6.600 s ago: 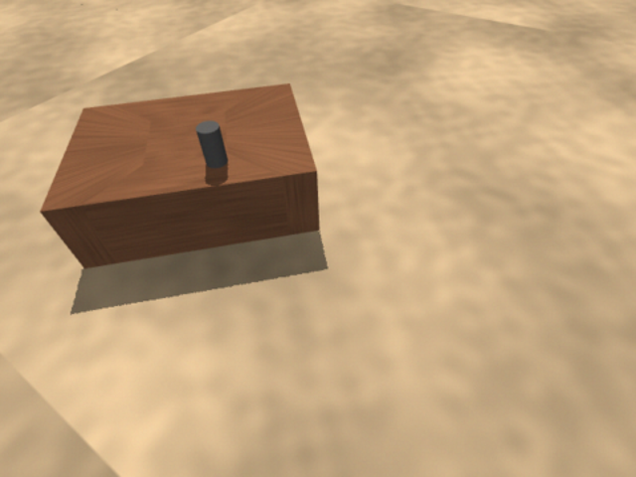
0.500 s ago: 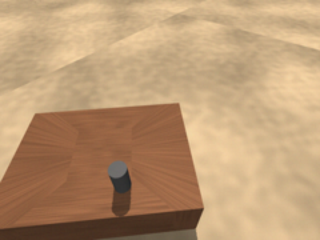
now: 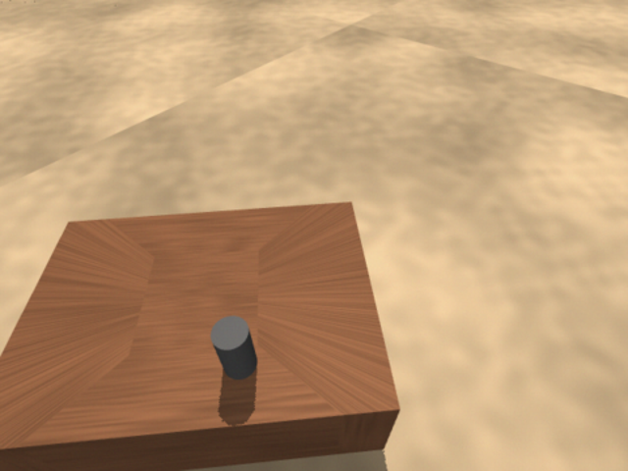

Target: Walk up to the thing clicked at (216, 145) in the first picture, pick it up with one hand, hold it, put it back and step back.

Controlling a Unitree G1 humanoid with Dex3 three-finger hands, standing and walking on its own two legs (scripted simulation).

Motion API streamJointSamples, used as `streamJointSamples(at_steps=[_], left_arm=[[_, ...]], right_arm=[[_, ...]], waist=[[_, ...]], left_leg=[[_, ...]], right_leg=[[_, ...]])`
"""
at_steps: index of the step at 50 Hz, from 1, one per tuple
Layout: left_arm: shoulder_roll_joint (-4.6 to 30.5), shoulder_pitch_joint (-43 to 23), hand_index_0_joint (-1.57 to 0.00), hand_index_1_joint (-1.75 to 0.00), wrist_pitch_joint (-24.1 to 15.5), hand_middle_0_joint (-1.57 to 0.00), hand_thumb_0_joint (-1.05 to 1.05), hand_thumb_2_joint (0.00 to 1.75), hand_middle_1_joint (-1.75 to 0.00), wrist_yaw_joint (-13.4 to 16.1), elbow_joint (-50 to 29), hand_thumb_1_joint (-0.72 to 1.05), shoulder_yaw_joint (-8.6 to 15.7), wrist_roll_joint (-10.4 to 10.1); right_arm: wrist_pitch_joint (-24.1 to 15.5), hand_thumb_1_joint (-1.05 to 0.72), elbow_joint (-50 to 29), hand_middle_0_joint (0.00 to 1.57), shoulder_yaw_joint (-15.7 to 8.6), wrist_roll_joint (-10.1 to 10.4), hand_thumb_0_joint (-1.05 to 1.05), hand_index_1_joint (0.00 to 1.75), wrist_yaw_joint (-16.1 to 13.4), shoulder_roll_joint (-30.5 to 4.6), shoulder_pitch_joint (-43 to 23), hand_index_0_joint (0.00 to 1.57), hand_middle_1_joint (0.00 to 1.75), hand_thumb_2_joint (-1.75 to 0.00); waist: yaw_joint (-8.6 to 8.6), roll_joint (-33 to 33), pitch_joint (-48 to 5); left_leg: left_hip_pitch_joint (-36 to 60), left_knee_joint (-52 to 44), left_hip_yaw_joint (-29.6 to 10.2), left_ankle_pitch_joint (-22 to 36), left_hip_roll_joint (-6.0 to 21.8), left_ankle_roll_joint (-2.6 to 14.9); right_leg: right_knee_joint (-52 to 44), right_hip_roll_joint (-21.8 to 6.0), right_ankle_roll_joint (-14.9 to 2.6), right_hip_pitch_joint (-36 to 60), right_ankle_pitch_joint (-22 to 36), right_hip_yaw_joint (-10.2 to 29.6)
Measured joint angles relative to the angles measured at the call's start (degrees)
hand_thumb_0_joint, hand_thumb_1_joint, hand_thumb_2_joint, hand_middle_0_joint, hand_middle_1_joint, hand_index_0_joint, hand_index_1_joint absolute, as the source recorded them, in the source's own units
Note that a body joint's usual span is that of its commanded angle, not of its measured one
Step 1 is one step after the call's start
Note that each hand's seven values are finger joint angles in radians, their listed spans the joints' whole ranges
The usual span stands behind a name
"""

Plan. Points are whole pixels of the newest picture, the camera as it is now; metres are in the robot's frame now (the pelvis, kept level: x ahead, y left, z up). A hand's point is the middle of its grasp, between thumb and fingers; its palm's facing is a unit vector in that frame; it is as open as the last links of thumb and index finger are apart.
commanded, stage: stand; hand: left
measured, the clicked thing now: (235, 348) +0.49 +0.20 -0.37
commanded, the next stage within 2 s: go down in 0.52 s
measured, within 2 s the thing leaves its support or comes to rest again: neither
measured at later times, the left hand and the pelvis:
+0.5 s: hand out of the picture +0.08 +0.25 -0.16, palm faces -0.03 -0.94 -0.33, open 7.4 cm; pelvis +0.01 +0.00 +0.00, yaw +0 degrees
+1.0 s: hand out of the picture +0.16 +0.27 -0.15, palm faces +0.06 -0.93 -0.35, open 14.2 cm; pelvis -0.01 -0.01 -0.02, yaw +0 degrees
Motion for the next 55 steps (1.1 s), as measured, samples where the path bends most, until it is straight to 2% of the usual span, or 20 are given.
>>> streamJointSamples(at_steps=[32, 34, 36, 38, 41, 44, 51, 55], left_arm=[[0.19, 0.09, -0.2, -0.3, 0.0, -0.2, 0.0, 0.89, -0.3, 0.19, -0.46, 0.9, -0.15, 0.13], [-0.29, 0.03, -0.18, -0.28, -0.45, -0.18, 0.0, 0.87, -0.28, 0.81, -3.18, 0.88, 0.8, -1.14], [-1.08, -3.6, -0.15, -0.24, -1.23, -0.15, 0.01, 0.83, -0.23, 1.22, -3.28, 0.83, 2.5, -1.68], [-1.26, -7.47, -0.12, -0.19, -0.74, -0.12, 0.01, 0.75, -0.19, 0.89, -3.37, 0.76, 4.53, -1.18], [-0.38, -10.91, -0.08, -0.13, -0.54, -0.08, 0.01, 0.6, -0.13, -0.48, -4.38, 0.6, 7.61, 0.85], [0.44, -10.29, -0.06, -0.09, 1.98, -0.06, 0.0, 0.45, -0.1, -1.66, -8.3, 0.44, 10.12, 2.46], [1.58, -5.12, -0.05, -0.05, 10.13, -0.05, 0.0, 0.21, -0.06, -2.84, -15.85, 0.04, 10.69, 2.03], [1.63, -2.93, -0.05, -0.06, 12.62, -0.06, 0.0, 0.15, -0.06, -4.21, -18.27, -0.17, 11.2, 1.45]], right_arm=[[-0.1, -0.9, -0.41, 0.2, -0.09, -0.02, 0.01, 0.3, -0.11, 0.32, -0.23, 0.2, 0.3, -0.9], [-0.43, -0.92, -5.86, 0.2, 0.19, 1.72, 0.01, 0.3, -1.03, 0.44, 2.1, 0.2, 0.3, -0.91], [-1.53, -0.95, -10.82, 0.2, 0.35, 2.77, 0.01, 0.3, -1.67, 0.95, 3.85, 0.2, 0.3, -0.92], [-1.76, -0.97, -14.16, 0.2, 0.36, 3.01, 0.01, 0.3, -2.06, 2.01, 4.64, 0.2, 0.3, -0.92], [-1.77, -1.0, -17.32, 0.2, -0.18, 2.35, 0.01, 0.3, -2.12, 4.17, 5.69, 0.2, 0.3, -0.93], [-1.34, -1.0, -19.73, 0.2, -0.59, 2.15, 0.01, 0.3, -2.24, 5.89, 7.62, 0.2, 0.3, -0.92], [-1.84, -0.97, -24.26, 0.2, -0.11, 2.79, 0.01, 0.3, -2.92, 5.91, 10.33, 0.2, 0.3, -0.91], [-3.51, -0.93, -26.29, 0.2, -0.15, 2.78, 0.01, 0.3, -3.37, 5.24, 9.59, 0.2, 0.3, -0.9]], waist=[[0.14, -0.16, -0.36], [0.05, 0.01, -0.73], [0.02, 0.24, 0.23], [0.05, 0.18, 0.8], [-0.48, -0.2, 0.05], [-1.0, -0.56, -1.06], [-1.82, 0.63, -3.37], [-1.78, 1.11, -3.66]], left_leg=[[0.5, 0.0, 0.13, -0.48, -0.47, 0.33], [-2.59, 2.21, -0.2, -1.07, -0.39, 0.36], [-6.03, 5.06, -0.91, -1.68, -0.26, 0.35], [-9.53, 7.61, -1.21, -2.16, 0.11, 0.22], [-14.13, 10.75, -1.32, -2.92, 0.75, -0.03], [-15.49, 12.04, -1.05, -3.59, 1.2, -0.26], [-16.38, 13.95, -1.12, -5.18, 1.43, -0.35], [-18.74, 16.58, -1.42, -6.46, 1.41, -0.34]], right_leg=[[-0.22, -0.5, 0.36, 0.6, -0.33, 0.07], [2.61, -0.46, 0.13, -2.62, -1.33, -0.19], [5.79, -0.35, -0.08, -5.92, -2.4, -0.79], [8.69, -0.04, -0.24, -9.48, -3.17, -0.95], [12.19, 0.47, -0.48, -14.27, -4.14, -0.87], [13.55, 0.84, -0.76, -15.84, -4.75, -0.49], [14.78, 1.02, -0.85, -16.41, -5.99, -0.5], [17.54, 0.93, -0.84, -18.66, -7.47, -0.72]])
